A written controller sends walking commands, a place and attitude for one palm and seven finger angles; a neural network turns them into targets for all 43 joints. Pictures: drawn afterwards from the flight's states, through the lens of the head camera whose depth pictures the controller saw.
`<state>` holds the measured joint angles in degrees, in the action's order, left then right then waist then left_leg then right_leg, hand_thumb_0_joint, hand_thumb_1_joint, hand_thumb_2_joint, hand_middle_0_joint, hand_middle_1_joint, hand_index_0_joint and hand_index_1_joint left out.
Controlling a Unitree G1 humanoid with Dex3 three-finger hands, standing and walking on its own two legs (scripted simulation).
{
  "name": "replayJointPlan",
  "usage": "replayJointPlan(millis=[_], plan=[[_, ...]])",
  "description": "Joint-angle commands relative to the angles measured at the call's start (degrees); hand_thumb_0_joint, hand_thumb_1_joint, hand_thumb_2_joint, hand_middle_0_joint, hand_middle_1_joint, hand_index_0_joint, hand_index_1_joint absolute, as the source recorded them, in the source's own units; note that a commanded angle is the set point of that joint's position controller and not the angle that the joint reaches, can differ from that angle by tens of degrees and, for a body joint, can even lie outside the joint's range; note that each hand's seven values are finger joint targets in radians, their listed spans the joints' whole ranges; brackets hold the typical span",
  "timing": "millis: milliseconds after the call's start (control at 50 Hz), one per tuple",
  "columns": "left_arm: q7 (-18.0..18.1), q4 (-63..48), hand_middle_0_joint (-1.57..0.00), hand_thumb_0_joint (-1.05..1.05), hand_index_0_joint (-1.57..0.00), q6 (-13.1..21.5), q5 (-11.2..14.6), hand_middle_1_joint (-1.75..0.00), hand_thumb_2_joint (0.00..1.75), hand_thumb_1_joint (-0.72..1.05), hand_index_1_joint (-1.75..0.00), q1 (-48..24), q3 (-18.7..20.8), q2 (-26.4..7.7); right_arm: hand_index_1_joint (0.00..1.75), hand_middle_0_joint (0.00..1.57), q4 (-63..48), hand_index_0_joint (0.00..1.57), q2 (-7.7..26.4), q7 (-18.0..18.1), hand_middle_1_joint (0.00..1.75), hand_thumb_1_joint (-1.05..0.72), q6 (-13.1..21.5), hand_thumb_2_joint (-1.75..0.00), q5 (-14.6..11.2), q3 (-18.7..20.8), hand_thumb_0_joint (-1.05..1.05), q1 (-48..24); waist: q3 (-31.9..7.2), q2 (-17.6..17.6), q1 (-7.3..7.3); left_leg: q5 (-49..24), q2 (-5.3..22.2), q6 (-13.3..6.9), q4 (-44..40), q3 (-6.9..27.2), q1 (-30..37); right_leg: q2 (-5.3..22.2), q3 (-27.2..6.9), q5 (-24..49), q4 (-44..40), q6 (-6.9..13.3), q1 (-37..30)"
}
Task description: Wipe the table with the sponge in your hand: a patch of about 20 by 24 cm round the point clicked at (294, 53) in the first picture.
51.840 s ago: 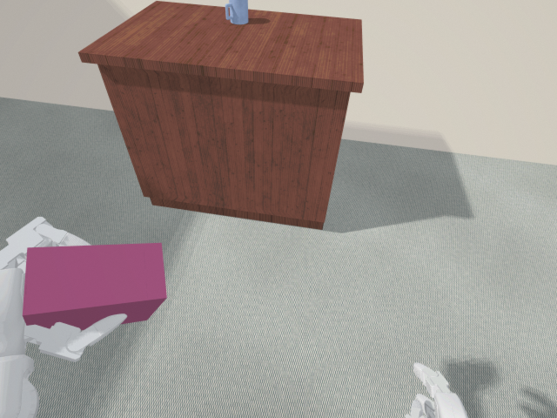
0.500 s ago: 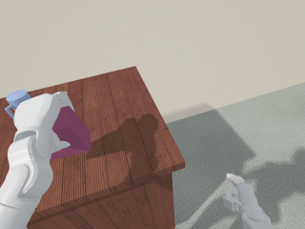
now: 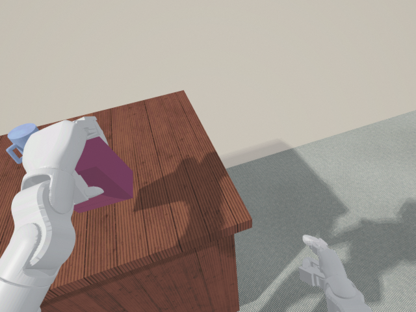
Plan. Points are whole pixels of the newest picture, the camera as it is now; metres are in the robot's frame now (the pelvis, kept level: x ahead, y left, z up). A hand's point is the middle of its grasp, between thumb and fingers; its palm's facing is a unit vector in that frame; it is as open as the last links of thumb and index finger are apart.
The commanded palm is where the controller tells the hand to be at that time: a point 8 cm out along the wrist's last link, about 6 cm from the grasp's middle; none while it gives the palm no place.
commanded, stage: bring the sponge back beside the body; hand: left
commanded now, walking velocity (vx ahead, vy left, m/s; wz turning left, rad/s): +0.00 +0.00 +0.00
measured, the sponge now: (94, 182) +0.28 +0.26 +0.15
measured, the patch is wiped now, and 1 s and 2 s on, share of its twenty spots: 1.00 1.00 1.00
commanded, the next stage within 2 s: step back with the hand held close in 1.54 s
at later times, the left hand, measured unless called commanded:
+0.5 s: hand (64, 185) +0.23 +0.27 +0.20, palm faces +0.23 -0.12 -0.97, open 9.8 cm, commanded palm +0.19 +0.28 +0.26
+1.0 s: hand (39, 202) +0.20 +0.29 +0.19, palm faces +0.25 -0.11 -0.96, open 9.8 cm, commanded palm +0.15 +0.29 +0.25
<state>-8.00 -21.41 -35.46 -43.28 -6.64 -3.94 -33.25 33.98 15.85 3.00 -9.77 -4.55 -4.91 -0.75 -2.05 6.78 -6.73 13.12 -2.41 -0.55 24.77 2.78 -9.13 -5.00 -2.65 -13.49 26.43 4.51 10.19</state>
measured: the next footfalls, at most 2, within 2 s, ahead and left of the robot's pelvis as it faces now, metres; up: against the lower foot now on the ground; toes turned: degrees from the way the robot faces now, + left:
none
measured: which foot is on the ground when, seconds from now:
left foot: down 0.00-1.00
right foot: down 0.00-1.00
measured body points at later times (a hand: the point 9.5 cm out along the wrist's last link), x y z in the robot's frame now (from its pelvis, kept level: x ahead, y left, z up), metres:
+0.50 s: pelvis +0.00 +0.00 +0.00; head -0.03 -0.06 +0.44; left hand +0.22 +0.27 +0.25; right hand +0.26 -0.20 -0.07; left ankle +0.00 +0.12 -0.74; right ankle +0.01 -0.07 -0.74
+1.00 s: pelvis -0.01 +0.01 +0.00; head -0.04 -0.04 +0.44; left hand +0.18 +0.29 +0.24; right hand +0.26 -0.18 -0.07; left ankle +0.00 +0.12 -0.74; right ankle +0.01 -0.07 -0.74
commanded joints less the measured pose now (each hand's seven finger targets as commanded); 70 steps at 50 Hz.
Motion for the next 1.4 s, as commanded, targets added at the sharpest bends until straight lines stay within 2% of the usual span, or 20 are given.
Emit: replayJointPlan(millis=[0,40,80,220,320,380,440,540,660,700,740,840,940,1000,1060,1140,1200,1240,1280,1380], plan=[[3.2,-11.5,-1.2,0.0,-1.2,1.1,-2.8,-1.6,1.3,0.1,-1.6,-16.4,11.3,-15.7,0.3,0.2,-11.2,0.2,4.5,0.1,0.3,-0.9,3.5,-0.9,0.2,2.0,0.0,-15.0,-13.4,-3.2,-0.74,-11.9,-0.4,-2.4,-1.5,1.0,0.1,3.3,-6.0,11.5,-3.4,0.0,-8.3],[3.2,-11.8,-1.2,0.0,-1.2,0.9,-3.1,-1.6,1.3,0.1,-1.6,-15.8,12.7,-17.2,0.3,0.2,-11.1,0.2,4.6,0.1,0.3,-0.9,3.5,-0.9,0.1,2.0,0.0,-15.5,-13.3,-1.4,-0.96,-11.5,-0.5,-2.3,-1.4,1.3,-0.1,3.1,-7.6,10.7,-3.6,0.4,-7.8],[3.2,-10.5,-1.2,0.0,-1.2,1.3,-2.6,-1.6,1.3,0.1,-1.6,-12.3,14.1,-18.0,0.3,0.2,-10.8,0.2,4.7,-0.2,0.3,-0.9,3.3,-0.9,0.2,2.3,0.0,-14.6,-12.9,-3.8,-1.19,-12.0,-0.4,-2.3,-0.8,1.2,-0.8,3.3,-7.1,11.7,-3.2,0.0,-8.3],[1.8,-12.2,-1.2,0.0,-1.2,1.5,-0.6,-1.6,1.3,0.1,-1.6,-5.3,12.3,-14.6,0.3,0.2,-11.4,0.2,4.8,-0.3,0.3,-0.9,3.3,-0.9,-0.1,2.4,0.0,-14.8,-9.9,-4.5,-0.69,-11.8,-0.3,-2.5,0.0,1.0,-1.3,3.6,-6.3,13.2,-3.1,-0.8,-5.9],[2.3,-14.6,-1.2,0.0,-1.2,2.8,-1.3,-1.6,1.3,0.1,-1.6,-5.3,14.3,-17.2,0.3,0.2,-11.4,0.2,4.9,0.4,0.3,-0.9,4.2,-0.9,0.3,2.7,0.0,-14.1,-10.8,-5.8,-0.64,-11.4,-0.5,-2.8,0.7,1.1,-0.6,3.7,-6.9,12.4,-3.2,-1.0,-6.0],[3.2,-15.9,-1.2,0.0,-1.2,3.6,-2.2,-1.6,1.3,0.1,-1.6,-6.5,15.6,-18.8,0.3,0.2,-11.2,0.2,4.7,0.5,0.3,-0.9,4.7,-0.9,0.5,2.7,0.0,-14.0,-11.7,-3.4,-0.82,-11.8,-0.6,-2.6,0.7,1.3,0.1,3.6,-7.2,12.0,-3.1,-0.6,-6.4],[3.5,-15.7,-1.2,0.0,-1.2,3.7,-2.6,-1.6,1.3,0.1,-1.6,-6.9,15.1,-18.3,0.3,0.2,-11.0,0.2,4.7,0.7,0.3,-0.9,5.0,-0.9,0.3,2.7,0.0,-14.7,-9.6,-1.5,-0.61,-10.3,-0.5,-2.3,0.1,1.8,0.2,3.0,-8.2,8.9,-4.2,-0.1,-4.5],[3.1,-11.6,-1.2,0.0,-1.2,3.4,-1.8,-1.6,1.3,0.1,-1.6,-3.0,14.6,-16.8,0.3,0.2,-10.5,0.2,4.8,0.8,0.3,-0.9,5.1,-0.9,0.3,2.6,0.0,-14.9,-7.1,-3.1,-0.77,-8.4,-0.3,-2.2,0.1,1.7,-1.0,3.2,-8.6,6.3,-5.2,-0.2,-2.9],[2.3,-14.9,-1.2,0.0,-1.2,4.0,-0.9,-1.6,1.3,0.1,-1.6,1.2,13.9,-15.1,0.3,0.2,-11.1,0.2,4.7,0.6,0.3,-0.9,5.4,-0.9,0.5,2.3,0.0,-14.5,-9.5,-4.1,-0.79,-8.9,-0.2,-2.5,0.1,1.5,-1.1,3.5,-6.3,7.3,-4.0,-0.8,-4.9],[2.5,-17.0,-1.2,0.0,-1.2,4.7,-0.9,-1.6,1.3,0.1,-1.6,2.9,15.9,-17.0,0.3,0.2,-11.2,0.2,4.6,0.5,0.3,-0.9,5.4,-0.9,0.9,2.4,0.0,-14.5,-10.1,-4.6,-1.3,-9.9,-0.3,-2.6,0.5,1.4,-1.0,3.8,-6.5,8.9,-3.8,-0.9,-5.7],[3.0,-20.7,-1.2,0.0,-1.2,4.9,-1.7,-1.6,1.3,0.1,-1.6,2.7,17.6,-18.7,0.3,0.2,-11.4,0.2,4.6,0.4,0.3,-0.9,5.6,-0.9,0.9,2.4,0.0,-15.7,-10.6,-1.3,-1.61,-10.7,-0.3,-2.5,0.5,2.1,-0.5,3.2,-8.0,9.3,-3.5,-0.1,-5.3],[4.3,-19.5,-1.2,0.0,-1.2,5.4,-1.9,-1.6,1.3,0.1,-1.6,2.2,16.9,-17.6,0.3,0.2,-11.2,0.2,4.5,0.6,0.3,-0.9,5.6,-0.9,0.8,2.6,0.0,-14.8,-6.4,-0.3,-1.27,-7.9,0.0,-2.2,-0.6,2.3,-0.3,2.6,-7.6,3.8,-5.2,0.2,-2.3],[4.1,-16.4,-1.2,0.0,-1.2,5.2,-0.9,-1.6,1.3,0.1,-1.6,5.3,15.3,-14.7,0.3,0.2,-11.3,0.2,4.7,0.8,0.3,-0.9,5.6,-0.9,0.4,2.6,0.0,-14.8,-4.4,-2.9,-1.14,-5.6,0.4,-2.1,-1.3,2.4,-0.8,2.5,-7.1,0.8,-6.0,0.0,-1.0],[3.7,-17.4,-1.2,0.0,-1.2,5.8,-0.1,-1.6,1.3,0.1,-1.6,7.8,14.9,-14.1,0.3,0.2,-11.3,0.2,4.8,0.8,0.3,-0.9,5.6,-0.9,0.7,2.6,0.0,-13.6,-5.4,-4.5,-1.12,-5.1,0.5,-2.3,-1.7,2.3,-1.0,3.0,-4.8,0.6,-5.6,-0.8,-2.2],[3.9,-21.4,-1.2,0.0,-1.2,6.1,-0.5,-1.6,1.3,0.1,-1.6,9.3,15.3,-14.1,0.3,0.2,-11.7,0.2,4.7,0.8,0.3,-0.9,6.2,-0.9,0.8,2.6,0.0,-14.0,-7.6,-1.7,-1.43,-6.1,0.6,-2.4,-1.8,2.3,-0.6,2.8,-4.5,1.7,-4.4,-0.4,-3.7],[4.9,-24.5,-1.2,0.0,-1.2,6.7,-1.6,-1.6,1.3,0.1,-1.6,11.1,18.8,-17.5,0.3,0.2,-11.7,0.2,4.6,0.7,0.3,-0.9,6.6,-0.9,1.2,2.6,0.0,-14.7,-7.2,-0.6,-2.01,-6.7,0.7,-2.5,-1.5,3.1,-0.7,2.1,-6.8,2.0,-4.6,0.3,-3.6],[5.8,-23.1,-1.2,0.0,-1.2,7.6,-1.7,-1.6,1.3,0.1,-1.6,8.6,18.9,-17.9,0.3,0.2,-11.0,0.2,4.7,0.6,0.3,-0.9,6.1,-0.9,1.5,2.8,0.0,-12.7,-6.3,-1.1,-1.53,-7.4,0.7,-2.1,-1.6,2.8,-0.2,2.4,-5.3,2.5,-4.8,0.1,-3.6],[5.9,-21.5,-1.2,0.0,-1.2,6.8,-1.7,-1.6,1.3,0.1,-1.6,7.5,17.9,-16.7,0.3,0.2,-11.0,0.2,4.6,0.7,0.3,-0.9,6.2,-0.9,0.9,2.6,0.0,-14.0,-4.1,0.4,-1.43,-6.0,0.9,-2.0,-2.3,3.3,-0.4,1.7,-6.3,0.7,-5.6,0.6,-1.8],[5.8,-18.6,-1.2,0.0,-1.2,7.0,-1.0,-1.6,1.3,0.1,-1.6,8.1,17.1,-15.7,0.3,0.2,-10.5,0.2,4.8,0.7,0.3,-0.9,6.0,-0.9,1.0,2.9,0.0,-12.4,-3.6,-1.9,-1.16,-6.0,1.0,-2.0,-2.3,2.8,-0.4,2.3,-4.9,1.1,-5.8,0.0,-1.9],[4.5,-18.8,-1.2,0.0,-1.2,6.4,0.2,-1.6,1.3,0.1,-1.6,10.7,15.1,-13.1,0.3,0.2,-10.8,0.2,4.9,0.8,0.3,-0.9,6.2,-0.9,0.7,2.7,0.0,-13.3,-5.1,-3.0,-1.17,-6.7,0.9,-2.1,-2.3,2.8,-0.3,2.5,-4.0,3.0,-5.3,-0.4,-2.7]])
